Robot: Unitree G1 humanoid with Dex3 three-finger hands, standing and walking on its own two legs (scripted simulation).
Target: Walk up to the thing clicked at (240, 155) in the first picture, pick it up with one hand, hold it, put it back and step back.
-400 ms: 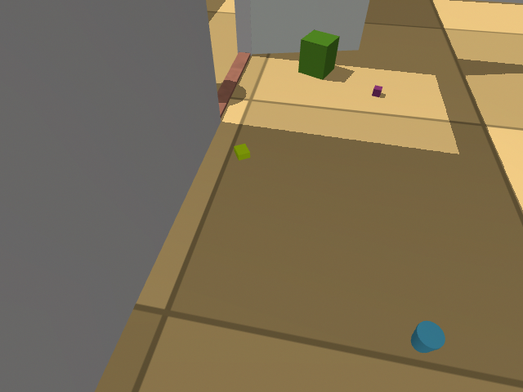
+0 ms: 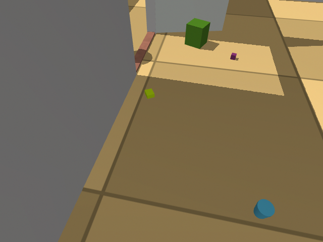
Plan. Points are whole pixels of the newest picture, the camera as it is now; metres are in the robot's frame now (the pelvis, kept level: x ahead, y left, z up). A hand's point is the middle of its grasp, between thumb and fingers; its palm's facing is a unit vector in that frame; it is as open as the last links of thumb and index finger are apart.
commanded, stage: stand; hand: left
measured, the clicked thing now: (149, 93) +1.46 +0.11 -0.76
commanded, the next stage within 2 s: walk up in 0.72 s
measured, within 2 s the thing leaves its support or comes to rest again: neither
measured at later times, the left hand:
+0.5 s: hand out of the picture +0.08 +0.25 -0.16, palm faces -0.02 -0.94 -0.34, open 7.4 cm
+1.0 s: hand out of the picture +0.13 +0.25 -0.14, palm faces -0.10 -0.91 -0.40, open 7.4 cm
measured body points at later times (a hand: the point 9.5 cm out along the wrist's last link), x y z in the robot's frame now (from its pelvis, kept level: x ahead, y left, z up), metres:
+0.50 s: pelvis +0.00 +0.00 +0.00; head +0.01 +0.00 +0.45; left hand +0.08 +0.30 -0.13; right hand +0.08 -0.30 -0.13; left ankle +0.00 +0.12 -0.75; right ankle -0.01 -0.12 -0.75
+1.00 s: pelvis +0.04 -0.04 -0.01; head +0.05 -0.05 +0.44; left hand +0.13 +0.30 -0.11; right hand +0.06 -0.37 -0.13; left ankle +0.00 +0.12 -0.75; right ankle +0.09 -0.17 -0.74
